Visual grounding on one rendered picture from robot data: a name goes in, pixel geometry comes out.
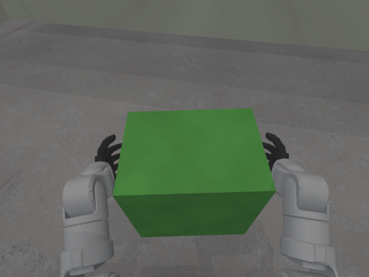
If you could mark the robot right hand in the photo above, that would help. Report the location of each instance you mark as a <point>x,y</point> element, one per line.
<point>277,152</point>

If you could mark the carton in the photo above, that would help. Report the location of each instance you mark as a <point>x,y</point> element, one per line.
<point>192,172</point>

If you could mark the robot right forearm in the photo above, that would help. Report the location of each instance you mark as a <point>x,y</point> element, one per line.
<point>305,239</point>

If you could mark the robot left hand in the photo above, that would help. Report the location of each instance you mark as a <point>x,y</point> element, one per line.
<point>104,153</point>

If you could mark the robot left forearm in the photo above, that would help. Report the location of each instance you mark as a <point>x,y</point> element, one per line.
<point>84,204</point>

